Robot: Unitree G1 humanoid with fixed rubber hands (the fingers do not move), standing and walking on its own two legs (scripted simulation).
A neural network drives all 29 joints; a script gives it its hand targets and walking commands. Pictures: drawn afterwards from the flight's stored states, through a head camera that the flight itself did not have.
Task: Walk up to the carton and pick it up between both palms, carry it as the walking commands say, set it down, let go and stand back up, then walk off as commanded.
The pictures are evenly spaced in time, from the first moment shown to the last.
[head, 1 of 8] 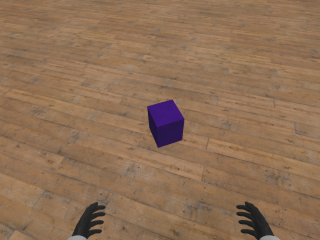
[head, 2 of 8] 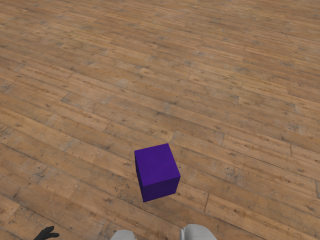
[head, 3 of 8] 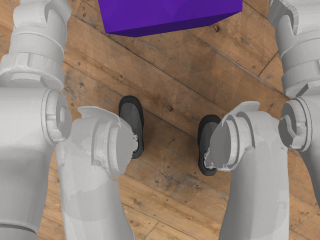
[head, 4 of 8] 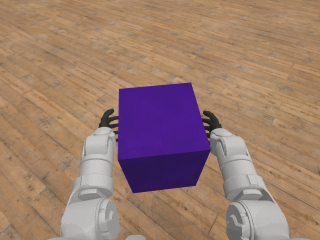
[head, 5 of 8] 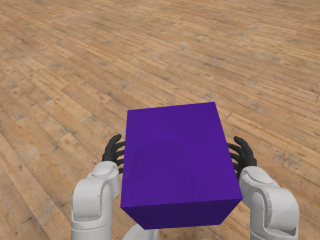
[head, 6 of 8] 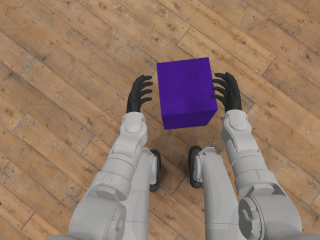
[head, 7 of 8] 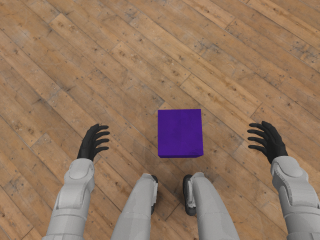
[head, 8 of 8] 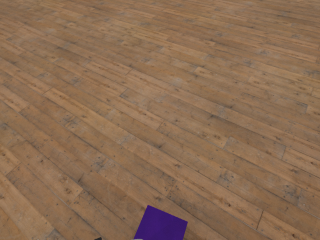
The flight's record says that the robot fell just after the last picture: no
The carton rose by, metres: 0.69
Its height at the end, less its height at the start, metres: +0.00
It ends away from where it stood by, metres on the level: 0.40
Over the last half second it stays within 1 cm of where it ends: no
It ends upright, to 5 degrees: yes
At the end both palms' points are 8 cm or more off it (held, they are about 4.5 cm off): yes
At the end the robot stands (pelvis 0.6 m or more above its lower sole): yes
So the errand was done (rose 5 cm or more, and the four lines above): no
